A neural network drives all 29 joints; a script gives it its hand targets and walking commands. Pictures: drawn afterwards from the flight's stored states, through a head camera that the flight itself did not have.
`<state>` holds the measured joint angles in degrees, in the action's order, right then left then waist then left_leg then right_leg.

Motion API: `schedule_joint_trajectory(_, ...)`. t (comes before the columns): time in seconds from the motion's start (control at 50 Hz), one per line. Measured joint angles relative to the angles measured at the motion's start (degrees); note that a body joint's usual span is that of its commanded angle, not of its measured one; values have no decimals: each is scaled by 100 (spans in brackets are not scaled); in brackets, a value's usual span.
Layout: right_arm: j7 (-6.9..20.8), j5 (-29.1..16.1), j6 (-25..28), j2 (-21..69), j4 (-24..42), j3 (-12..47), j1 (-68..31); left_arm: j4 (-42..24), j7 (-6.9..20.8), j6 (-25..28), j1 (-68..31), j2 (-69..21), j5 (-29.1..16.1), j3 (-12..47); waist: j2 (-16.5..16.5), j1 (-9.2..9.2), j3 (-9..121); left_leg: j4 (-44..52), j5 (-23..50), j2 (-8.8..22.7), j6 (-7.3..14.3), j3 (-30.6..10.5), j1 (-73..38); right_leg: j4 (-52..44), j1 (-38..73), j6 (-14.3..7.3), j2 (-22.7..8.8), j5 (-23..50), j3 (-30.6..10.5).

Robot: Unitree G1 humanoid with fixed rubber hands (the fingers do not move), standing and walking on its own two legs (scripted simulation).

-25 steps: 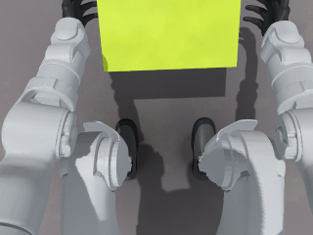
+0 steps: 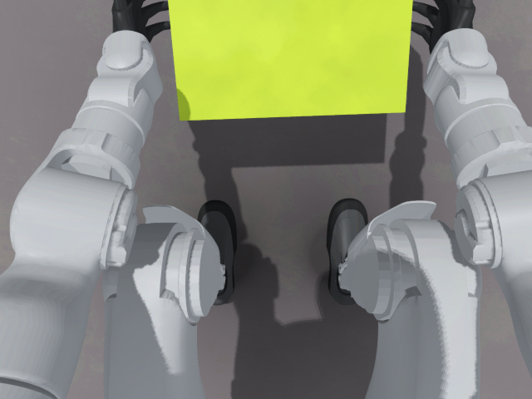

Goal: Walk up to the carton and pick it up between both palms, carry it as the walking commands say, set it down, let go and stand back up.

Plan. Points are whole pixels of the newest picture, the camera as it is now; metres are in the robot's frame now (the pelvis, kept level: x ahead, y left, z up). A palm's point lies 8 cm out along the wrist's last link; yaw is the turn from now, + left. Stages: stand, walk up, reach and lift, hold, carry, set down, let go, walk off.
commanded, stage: reach and lift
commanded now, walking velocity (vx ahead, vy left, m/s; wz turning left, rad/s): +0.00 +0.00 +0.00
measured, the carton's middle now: (287, 63) +0.49 -0.02 -0.28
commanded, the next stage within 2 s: none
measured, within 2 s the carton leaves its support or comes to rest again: leaves its support in 0.62 s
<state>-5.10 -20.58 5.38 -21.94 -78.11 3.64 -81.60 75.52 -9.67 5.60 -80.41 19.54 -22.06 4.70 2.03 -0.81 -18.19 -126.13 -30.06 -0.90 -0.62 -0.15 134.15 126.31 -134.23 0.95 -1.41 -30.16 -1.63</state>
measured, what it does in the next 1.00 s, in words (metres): stands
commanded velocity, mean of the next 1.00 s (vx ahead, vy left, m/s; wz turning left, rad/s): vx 0.00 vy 0.00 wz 0.00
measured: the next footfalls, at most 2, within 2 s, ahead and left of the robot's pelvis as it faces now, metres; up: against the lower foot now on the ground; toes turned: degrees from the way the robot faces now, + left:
none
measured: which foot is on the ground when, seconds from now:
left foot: down 0.00-1.00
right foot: down 0.00-1.00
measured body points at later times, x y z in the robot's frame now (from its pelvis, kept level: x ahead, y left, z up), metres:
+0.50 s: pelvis +0.00 +0.00 +0.00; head +0.36 -0.02 +0.26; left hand +0.53 +0.16 -0.19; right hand +0.51 -0.22 -0.20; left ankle +0.12 +0.12 -0.32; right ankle +0.12 -0.13 -0.32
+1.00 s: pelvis -0.03 +0.00 +0.02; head +0.32 -0.04 +0.28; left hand +0.52 +0.15 -0.14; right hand +0.51 -0.22 -0.15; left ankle +0.12 +0.12 -0.32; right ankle +0.12 -0.13 -0.32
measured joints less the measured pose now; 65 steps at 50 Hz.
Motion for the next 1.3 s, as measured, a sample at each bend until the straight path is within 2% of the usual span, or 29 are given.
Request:
schedule_joint_trajectory(0.2, 28, 28, -99, 6, -10, -60, -43, -49, 21, -181, -38, 39, 100, -61, -38, -15, -92, -62, -8, -4, -32, -7, -60, 79, 38, -23, 16, -4, -3)
schedule_joint_trajectory(0.36, -116, -58, -221, 8, 155, 85, 79, -201, -77, -318, 54, 50, -55, 161, -56, -7, -46, -76, -40, -24, -75, -44, -81, 90, 52, -30, 51, -25, 13)
schedule_joint_trajectory(0.5, -299, -233, -365, -91, 632, 239, 225, -595, -226, -517, 37, 99, -113, 279, -69, -9, -428, -67, -50, -150, -185, -133, -393, 35, 365, 19, 183, 177, -16)
schedule_joint_trajectory(0.56, -329, -300, -477, -185, 925, 255, 138, -777, -281, -597, -103, 161, -73, 179, -37, -3, -907, -54, -43, -246, -254, -208, -690, 27, 666, 90, 263, 23, -21)
schedule_joint_trajectory(0.62, -361, -236, -620, -247, 1139, 245, 34, -979, -307, -724, -187, 242, -99, 130, -12, -15, -1237, -15, 20, -304, -306, -251, -872, -25, 853, 160, 296, 101, -19)
schedule_joint_trajectory(0.7, -512, -220, -822, -240, 1437, 161, 227, -1293, -389, -905, 12, 157, -107, 61, 54, 28, -1191, -13, 54, -363, -345, -278, -942, -19, 914, 128, 341, 114, -30)
schedule_joint_trajectory(0.82, -587, 40, -1056, -103, 1600, -109, 224, -1495, -492, -1089, 139, 65, 63, -402, 77, -8, -1182, 56, 135, -387, -396, -255, -1135, -55, 1060, 147, 398, 218, -85)
schedule_joint_trajectory(0.94, -487, 427, -1274, -94, 1488, -358, -20, -1436, -332, -1245, 26, 4, 449, -798, 46, -47, -1171, 195, 213, -375, -385, -230, -1228, -183, 1124, 152, 441, 321, -119)
schedule_joint_trajectory(1.08, -451, 568, -1478, -131, 1810, -479, 69, -1869, -270, -1498, 170, -13, 633, -893, -28, -17, -1182, 239, 136, -341, -392, -238, -1311, -249, 1175, 163, 514, 298, -124)
schedule_joint_trajectory(1.14, -496, 619, -1542, -68, 2038, -586, 216, -2133, -444, -1613, 287, -60, 686, -923, -39, -5, -1185, 245, 76, -352, -407, -241, -1385, -250, 1245, 163, 522, 238, -130)
schedule_joint_trajectory(1.2, -604, 707, -1648, 52, 2331, -697, 380, -2364, -864, -1704, 391, -176, 726, -1004, -27, 8, -1187, 265, 25, -373, -412, -244, -1480, -266, 1343, 167, 526, 179, -138)
schedule_joint_trajectory(1.26, -607, 837, -1742, 137, 2625, -869, 566, -2608, -728, -1799, 530, -208, 771, -1166, -21, 12, -1189, 308, -9, -395, -409, -232, -1595, -298, 1463, 186, 531, 131, -163)
schedule_joint_trajectory(1.3, -628, 913, -1835, 192, 2867, -962, 694, -2792, -757, -1868, 618, -239, 798, -1209, -15, 7, -1190, 354, -16, -413, -402, -225, -1680, -339, 1558, 205, 535, 110, -181)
